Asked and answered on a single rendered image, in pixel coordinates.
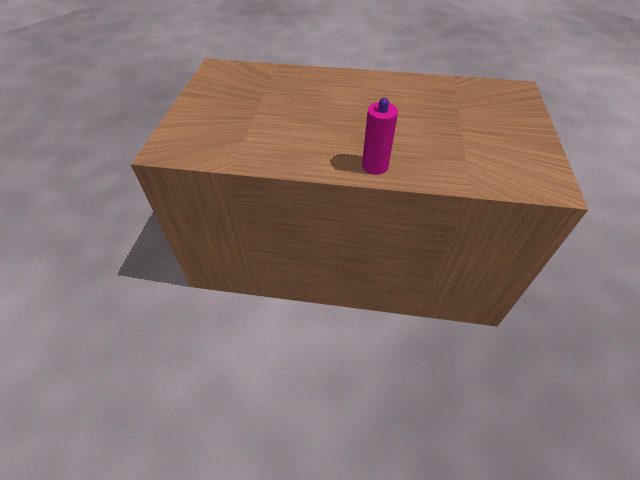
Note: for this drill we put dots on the bottle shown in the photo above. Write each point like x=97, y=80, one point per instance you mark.
x=379, y=135

